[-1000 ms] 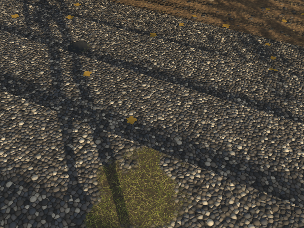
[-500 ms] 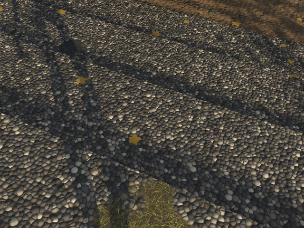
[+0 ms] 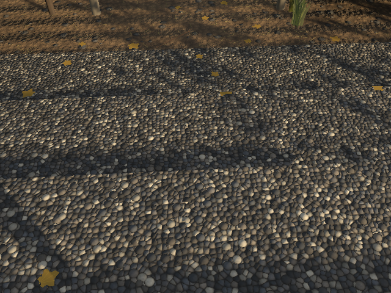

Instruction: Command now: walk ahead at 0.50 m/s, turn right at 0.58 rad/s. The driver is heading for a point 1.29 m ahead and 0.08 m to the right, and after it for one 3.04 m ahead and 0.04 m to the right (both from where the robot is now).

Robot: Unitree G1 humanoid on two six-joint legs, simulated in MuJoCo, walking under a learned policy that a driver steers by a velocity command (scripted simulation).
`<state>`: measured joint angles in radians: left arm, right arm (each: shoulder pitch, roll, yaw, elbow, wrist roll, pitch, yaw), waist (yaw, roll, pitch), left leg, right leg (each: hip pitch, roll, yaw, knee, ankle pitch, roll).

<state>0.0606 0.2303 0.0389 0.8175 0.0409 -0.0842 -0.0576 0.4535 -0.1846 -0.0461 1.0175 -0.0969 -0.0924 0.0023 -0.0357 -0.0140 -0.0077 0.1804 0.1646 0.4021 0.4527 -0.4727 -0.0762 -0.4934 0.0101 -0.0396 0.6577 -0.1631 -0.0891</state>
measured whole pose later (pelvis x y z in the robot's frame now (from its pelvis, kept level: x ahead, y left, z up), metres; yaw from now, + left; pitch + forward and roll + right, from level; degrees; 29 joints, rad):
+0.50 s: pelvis +0.26 -0.02 -0.01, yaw -12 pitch +1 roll +2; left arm 0.34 0.23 0.05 0.94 0.08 -0.11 -0.06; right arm 0.32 -0.22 -0.03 0.92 -0.08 -0.13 0.04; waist -0.02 -0.03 -0.02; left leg -0.36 -0.04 0.07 0.77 -0.43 0.07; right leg -0.54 0.12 0.15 1.42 -0.42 -0.07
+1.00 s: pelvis +0.54 -0.17 -0.13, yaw -11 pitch +0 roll +0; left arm 0.23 0.23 0.03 0.91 0.08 -0.07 -0.07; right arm 0.50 -0.20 0.00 1.04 -0.06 -0.09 0.07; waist -0.08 0.02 0.02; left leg -0.47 0.04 -0.06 1.68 -0.48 0.04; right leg -0.33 -0.02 -0.13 0.60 -0.25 -0.07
